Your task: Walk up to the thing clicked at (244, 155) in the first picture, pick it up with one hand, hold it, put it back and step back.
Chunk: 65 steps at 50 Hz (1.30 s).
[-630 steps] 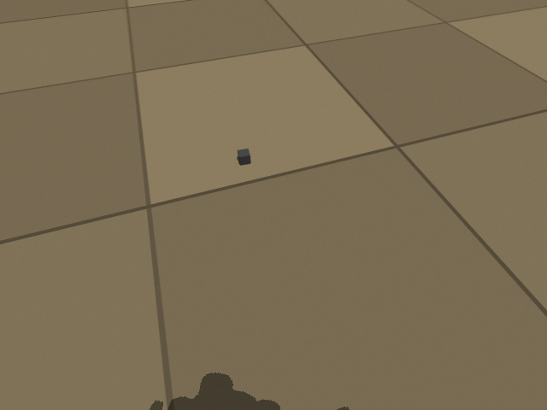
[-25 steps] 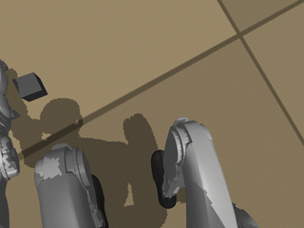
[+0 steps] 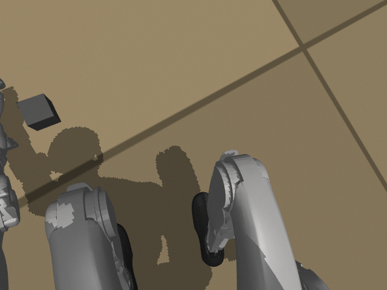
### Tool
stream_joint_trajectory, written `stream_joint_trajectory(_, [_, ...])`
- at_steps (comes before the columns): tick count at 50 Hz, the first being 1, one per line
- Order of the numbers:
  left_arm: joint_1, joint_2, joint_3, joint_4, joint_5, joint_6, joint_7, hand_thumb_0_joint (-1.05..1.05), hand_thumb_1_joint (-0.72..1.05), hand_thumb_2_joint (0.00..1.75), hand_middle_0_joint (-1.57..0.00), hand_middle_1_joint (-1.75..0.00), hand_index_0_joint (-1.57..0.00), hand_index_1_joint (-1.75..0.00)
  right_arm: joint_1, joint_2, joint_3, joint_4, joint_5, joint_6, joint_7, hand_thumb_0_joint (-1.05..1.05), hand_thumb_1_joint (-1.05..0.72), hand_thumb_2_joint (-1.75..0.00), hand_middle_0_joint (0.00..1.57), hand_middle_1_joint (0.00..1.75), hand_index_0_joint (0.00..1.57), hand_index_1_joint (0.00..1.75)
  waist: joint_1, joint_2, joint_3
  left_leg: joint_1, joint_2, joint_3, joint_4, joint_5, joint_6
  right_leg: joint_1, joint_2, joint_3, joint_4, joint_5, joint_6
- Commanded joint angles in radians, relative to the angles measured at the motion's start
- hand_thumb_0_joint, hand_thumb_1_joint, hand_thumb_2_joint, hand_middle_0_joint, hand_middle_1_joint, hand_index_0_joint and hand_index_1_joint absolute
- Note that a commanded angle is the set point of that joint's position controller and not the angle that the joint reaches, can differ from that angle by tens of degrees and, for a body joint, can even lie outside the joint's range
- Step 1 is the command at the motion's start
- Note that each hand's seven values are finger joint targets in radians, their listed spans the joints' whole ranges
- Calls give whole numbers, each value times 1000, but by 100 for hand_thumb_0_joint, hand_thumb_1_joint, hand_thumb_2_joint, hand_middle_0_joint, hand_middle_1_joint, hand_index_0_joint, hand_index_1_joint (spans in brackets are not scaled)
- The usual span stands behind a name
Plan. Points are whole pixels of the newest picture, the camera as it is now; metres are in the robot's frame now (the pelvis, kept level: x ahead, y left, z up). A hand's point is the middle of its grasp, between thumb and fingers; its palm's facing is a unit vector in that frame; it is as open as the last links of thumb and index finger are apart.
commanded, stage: rise first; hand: left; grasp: from above
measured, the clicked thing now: (40, 112) +0.51 +0.28 -0.29
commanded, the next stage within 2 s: approach in 0.92 s
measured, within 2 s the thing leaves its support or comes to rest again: neither
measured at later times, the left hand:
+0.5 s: hand out of the picture +0.46 +0.32 -0.18, palm faces -0.41 -0.15 -0.90, open 13.2 cm
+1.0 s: hand out of the picture +0.45 +0.33 -0.17, palm faces -0.42 -0.16 -0.89, open 13.0 cm
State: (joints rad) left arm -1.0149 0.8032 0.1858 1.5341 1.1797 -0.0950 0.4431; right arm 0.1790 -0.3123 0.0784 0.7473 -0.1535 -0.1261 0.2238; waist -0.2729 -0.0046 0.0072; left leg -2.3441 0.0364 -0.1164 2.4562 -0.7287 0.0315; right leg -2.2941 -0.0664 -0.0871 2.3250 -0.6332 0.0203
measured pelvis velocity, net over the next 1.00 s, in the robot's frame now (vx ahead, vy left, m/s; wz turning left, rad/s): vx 0.00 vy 0.00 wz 0.01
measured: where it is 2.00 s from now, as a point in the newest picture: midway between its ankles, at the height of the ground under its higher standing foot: (168, 258)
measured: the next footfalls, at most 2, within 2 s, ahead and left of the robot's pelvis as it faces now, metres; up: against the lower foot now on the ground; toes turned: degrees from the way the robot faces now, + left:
none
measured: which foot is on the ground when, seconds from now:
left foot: down 0.00-1.00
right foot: down 0.00-1.00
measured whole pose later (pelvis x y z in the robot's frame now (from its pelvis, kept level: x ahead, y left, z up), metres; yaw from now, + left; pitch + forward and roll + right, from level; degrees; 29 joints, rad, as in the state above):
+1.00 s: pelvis +0.00 +0.00 +0.00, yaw +0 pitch +34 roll -9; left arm -1.03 0.81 0.19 1.56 1.19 -0.11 0.43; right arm 0.18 -0.32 0.07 0.74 -0.16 -0.14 0.23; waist -0.27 0.00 0.01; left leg -2.34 0.03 -0.11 2.45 -0.72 0.03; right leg -2.29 -0.07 -0.08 2.32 -0.63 0.02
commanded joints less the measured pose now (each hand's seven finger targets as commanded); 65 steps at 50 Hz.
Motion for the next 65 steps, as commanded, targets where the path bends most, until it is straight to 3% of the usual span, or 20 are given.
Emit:
stream_joint_trajectory(1, [-306,270,29,-142,-2,5,30,0,-43,92,-26,-78,-22,-82,258,-281,-86,13,-1,-3,-5,0,-90,-90,20,30,20,30,-29,349,-685,542,-32,50,-283,281,-16,338,60,-84,-177,238,-53])
stream_joint_trajectory(2, [-291,223,-5,-121,-3,8,24,0,-44,92,-27,-79,-23,-83,241,-270,-81,0,1,-4,-3,0,-90,-90,20,30,20,30,-26,346,-674,539,-34,60,-278,279,-14,345,62,-79,-185,235,-55])
stream_joint_trajectory(9, [-286,252,8,-109,-5,-4,18,0,-41,90,-29,-77,-25,-81,225,-265,-77,-5,0,-4,-3,0,-90,-90,20,30,20,30,-11,301,-705,490,-41,76,-274,228,-4,396,67,-71,-207,195,-52])
stream_joint_trajectory(14, [-324,300,37,-56,15,-13,29,0,-41,90,-30,-75,-26,-80,236,-280,-71,-3,-7,-9,-10,0,-90,-90,20,30,20,30,-45,262,-617,429,-43,71,-272,164,3,352,64,-71,-211,142,-48])
stream_joint_trajectory(16, [-333,260,3,-49,13,-21,25,0,-41,91,-30,-75,-25,-80,217,-269,-67,-10,-10,-17,-9,0,-90,-90,20,30,20,30,-49,257,-603,421,-42,75,-270,137,3,351,69,-71,-221,111,-50])
stream_joint_trajectory(17, [-340,303,32,-63,21,-22,28,0,-41,91,-30,-75,-25,-80,235,-281,-71,1,-12,-18,-11,0,-90,-90,20,30,20,30,-48,269,-611,434,-42,75,-267,151,3,353,65,-71,-221,128,-47])
stream_joint_trajectory(21, [-320,255,-1,-98,20,-26,38,0,-39,88,-31,-75,-27,-79,227,-271,-70,4,-10,-21,-10,0,-90,-90,20,30,20,30,-25,348,-719,526,-39,61,-280,223,-13,359,67,-84,-189,192,-53])
stream_joint_trajectory(26, [-323,307,33,-105,20,-14,50,0,-39,88,-32,-72,-28,-77,247,-278,-73,3,-16,-24,-4,0,-90,-90,20,30,20,30,-26,335,-688,499,-40,75,-263,242,-8,365,65,-77,-189,207,-52])
stream_joint_trajectory(29, [-300,253,20,-113,5,-2,59,0,-37,86,-32,-73,-29,-77,240,-268,-71,5,-11,-22,-1,0,-90,-90,20,30,20,30,-12,354,-728,535,-38,73,-273,276,-12,374,66,-78,-187,237,-53])
stream_joint_trajectory(30, [-308,253,10,-86,11,0,56,0,-37,86,-32,-74,-29,-77,239,-270,-69,7,-14,-25,3,0,-90,-90,20,30,20,30,-30,350,-700,514,-38,74,-263,261,-10,361,66,-79,-183,228,-53])
stream_joint_trajectory(35, [-307,280,27,-76,4,8,41,0,-38,87,-33,-73,-29,-77,235,-278,-75,-3,-10,-25,5,0,-90,-90,20,30,20,30,-24,321,-677,513,-38,60,-276,226,-9,328,63,-81,-183,189,-55])
stream_joint_trajectory(36, [-311,320,57,-109,14,5,41,0,-38,88,-33,-71,-29,-76,252,-291,-81,2,-10,-23,4,0,-90,-90,20,30,20,30,-22,340,-679,519,-37,59,-278,242,-10,334,60,-80,-182,200,-53])
stream_joint_trajectory(39, [-309,251,13,-120,7,-2,31,0,-37,86,-34,-71,-30,-75,242,-275,-78,-6,-5,-23,9,0,-90,-90,20,30,20,30,-24,354,-684,519,-41,61,-283,243,-12,339,58,-78,-179,205,-54])
stream_joint_trajectory(40, [-286,288,55,-100,4,-2,32,0,-37,87,-33,-71,-29,-76,249,-284,-87,5,-8,-20,7,0,-90,-90,20,30,20,30,-24,327,-688,518,-39,56,-286,231,-10,342,60,-81,-187,192,-53])
stream_joint_trajectory(43, [-301,274,45,-100,2,-10,24,0,-36,86,-35,-70,-30,-75,251,-282,-89,5,-5,-16,3,0,-90,-90,20,30,20,30,-36,307,-682,489,-41,61,-284,204,-5,347,60,-77,-199,175,-52])
stream_joint_trajectory(44, [-297,244,9,-108,6,-13,12,0,-37,87,-36,-69,-31,-74,244,-271,-83,-10,-6,-20,5,0,-90,-90,20,30,20,30,-33,311,-663,484,-43,77,-270,216,-4,360,62,-71,-205,180,-52])
stream_joint_trajectory(53, [-314,263,24,-111,11,-24,26,0,-43,90,-29,-72,-24,-76,261,-279,-88,13,-4,-16,2,0,-89,-89,20,30,20,30,-23,328,-701,511,-42,65,-285,238,-12,359,63,-78,-198,196,-54])
stream_joint_trajectory(56, [-376,173,-43,-111,15,-24,34,0,-45,92,-26,-75,-22,-80,241,-268,-83,5,-5,-15,1,0,-89,-89,20,30,20,30,-53,342,-696,526,-41,60,-286,235,-14,332,65,-84,-198,204,-57])
stream_joint_trajectory(61, [-528,152,-82,-14,29,-20,66,0,-48,95,-25,-77,-20,-82,261,-275,-62,23,-23,-28,-7,0,-89,-89,20,30,20,30,-131,307,-621,477,-39,55,-260,183,-8,296,71,-90,-204,170,-53])
stream_joint_trajectory(65, [-569,227,-54,30,64,3,108,0,-49,95,-24,-80,-20,-85,266,-283,-39,19,-35,-38,-9,0,-89,-89,20,30,20,30,-109,355,-640,495,-42,69,-261,191,-10,311,69,-82,-203,177,-54])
